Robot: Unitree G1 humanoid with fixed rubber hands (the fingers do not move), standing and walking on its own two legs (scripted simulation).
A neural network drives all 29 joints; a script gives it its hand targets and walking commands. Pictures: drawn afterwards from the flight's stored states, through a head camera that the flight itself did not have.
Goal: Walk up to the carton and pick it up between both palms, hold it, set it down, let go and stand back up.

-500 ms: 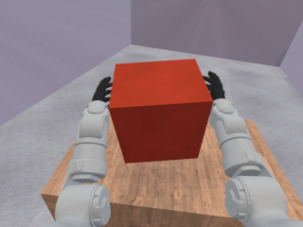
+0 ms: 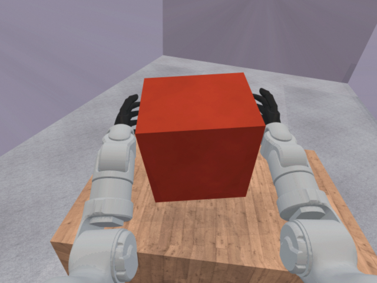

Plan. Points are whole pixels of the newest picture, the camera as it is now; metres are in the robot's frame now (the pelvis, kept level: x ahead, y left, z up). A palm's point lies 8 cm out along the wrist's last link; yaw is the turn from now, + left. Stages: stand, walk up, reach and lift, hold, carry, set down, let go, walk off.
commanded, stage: hold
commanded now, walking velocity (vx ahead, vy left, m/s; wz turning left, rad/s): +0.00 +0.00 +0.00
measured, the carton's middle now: (197, 140) +0.38 +0.02 +0.17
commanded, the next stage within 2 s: none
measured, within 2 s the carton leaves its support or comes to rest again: neither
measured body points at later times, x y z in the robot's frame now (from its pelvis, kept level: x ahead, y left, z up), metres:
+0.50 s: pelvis +0.00 +0.00 +0.00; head -0.09 +0.03 +0.44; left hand +0.37 +0.18 +0.21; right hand +0.39 -0.13 +0.23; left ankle +0.07 +0.11 -0.74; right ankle +0.03 -0.13 -0.74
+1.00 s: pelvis +0.00 +0.00 +0.00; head -0.09 +0.03 +0.44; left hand +0.37 +0.18 +0.21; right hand +0.39 -0.13 +0.23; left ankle +0.07 +0.11 -0.74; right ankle +0.03 -0.13 -0.74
